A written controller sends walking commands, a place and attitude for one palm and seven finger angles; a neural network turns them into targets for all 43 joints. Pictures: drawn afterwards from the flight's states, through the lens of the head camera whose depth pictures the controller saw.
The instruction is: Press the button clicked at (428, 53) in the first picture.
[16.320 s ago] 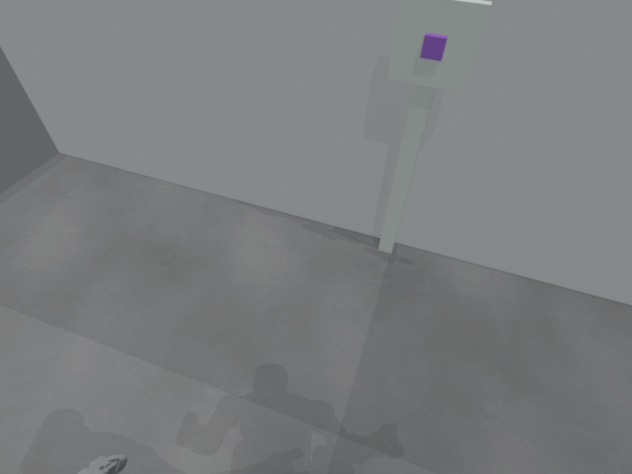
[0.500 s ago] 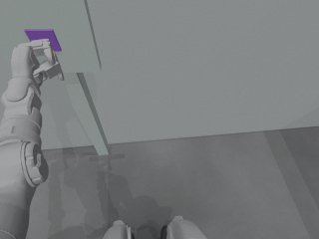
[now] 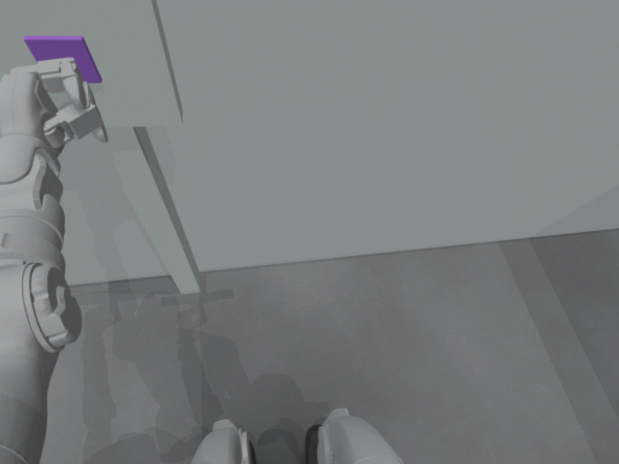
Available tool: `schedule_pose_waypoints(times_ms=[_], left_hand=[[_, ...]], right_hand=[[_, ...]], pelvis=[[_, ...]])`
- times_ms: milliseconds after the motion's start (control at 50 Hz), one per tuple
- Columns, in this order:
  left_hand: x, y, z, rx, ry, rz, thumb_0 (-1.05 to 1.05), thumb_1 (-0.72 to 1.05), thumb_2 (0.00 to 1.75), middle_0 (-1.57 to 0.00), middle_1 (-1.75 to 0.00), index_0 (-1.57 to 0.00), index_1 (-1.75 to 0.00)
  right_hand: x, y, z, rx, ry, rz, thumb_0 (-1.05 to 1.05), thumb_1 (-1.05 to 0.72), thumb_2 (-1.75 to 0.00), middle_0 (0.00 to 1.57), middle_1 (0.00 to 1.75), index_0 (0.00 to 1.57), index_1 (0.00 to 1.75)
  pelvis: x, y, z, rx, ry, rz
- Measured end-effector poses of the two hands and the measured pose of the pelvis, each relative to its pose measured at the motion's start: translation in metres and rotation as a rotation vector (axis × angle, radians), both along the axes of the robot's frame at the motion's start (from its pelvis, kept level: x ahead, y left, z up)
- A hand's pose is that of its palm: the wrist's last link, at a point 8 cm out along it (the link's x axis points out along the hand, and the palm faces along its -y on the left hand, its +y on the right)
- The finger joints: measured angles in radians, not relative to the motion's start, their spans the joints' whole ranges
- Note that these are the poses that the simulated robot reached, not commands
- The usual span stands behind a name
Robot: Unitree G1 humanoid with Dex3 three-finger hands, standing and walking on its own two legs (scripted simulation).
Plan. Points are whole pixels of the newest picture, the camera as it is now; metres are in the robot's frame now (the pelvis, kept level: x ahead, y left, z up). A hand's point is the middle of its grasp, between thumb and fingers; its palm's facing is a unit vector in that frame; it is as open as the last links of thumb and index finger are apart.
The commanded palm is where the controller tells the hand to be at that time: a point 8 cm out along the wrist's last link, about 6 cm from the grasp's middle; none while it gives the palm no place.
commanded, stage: pull the fist back off the button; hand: left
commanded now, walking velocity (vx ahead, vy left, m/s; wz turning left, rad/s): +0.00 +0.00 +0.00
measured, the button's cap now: (67, 55) +0.58 +0.23 +0.14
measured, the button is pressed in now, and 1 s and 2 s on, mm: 12 0 0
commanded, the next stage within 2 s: draw the hand back to the body in 0.82 s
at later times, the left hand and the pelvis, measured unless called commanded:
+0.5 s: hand (85, 141) +0.49 +0.21 +0.10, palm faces +0.08 -1.00 +0.00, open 3.1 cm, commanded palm +0.45 +0.25 +0.11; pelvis +0.04 +0.00 +0.02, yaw -1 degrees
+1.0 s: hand (80, 169) +0.44 +0.21 +0.11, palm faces +0.07 -1.00 +0.00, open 3.1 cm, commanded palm +0.40 +0.25 +0.12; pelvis +0.04 +0.00 +0.02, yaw +1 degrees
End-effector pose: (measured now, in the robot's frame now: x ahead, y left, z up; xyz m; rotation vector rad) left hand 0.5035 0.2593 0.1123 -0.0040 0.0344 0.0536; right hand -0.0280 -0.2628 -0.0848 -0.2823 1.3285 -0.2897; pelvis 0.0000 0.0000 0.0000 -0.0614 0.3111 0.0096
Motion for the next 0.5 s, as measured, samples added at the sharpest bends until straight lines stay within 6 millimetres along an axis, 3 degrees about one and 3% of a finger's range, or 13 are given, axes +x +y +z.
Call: schedule_pose_waypoints(times_ms=[240,500], left_hand=[[-0.009,-0.002,-0.002,0.003,-0.018,0.012,0.00,0.79,0.92,-1.30,-1.50,-1.35,-1.50],[-0.041,0.003,-0.008,0.001,-0.025,0.025,0.01,0.88,0.90,-1.30,-1.50,-1.31,-1.50]], right_hand=[[0.030,0.005,-0.004,0.040,-0.035,0.010,0.00,-0.91,-0.90,0.20,0.30,0.20,0.30],[0.105,0.008,0.004,0.070,-0.191,0.018,0.01,-0.91,-0.90,0.20,0.30,0.20,0.30]], pelvis=[[0.013,0.003,0.005,0.009,-0.014,-0.013],[0.040,0.002,0.017,0.022,-0.076,-0.032]])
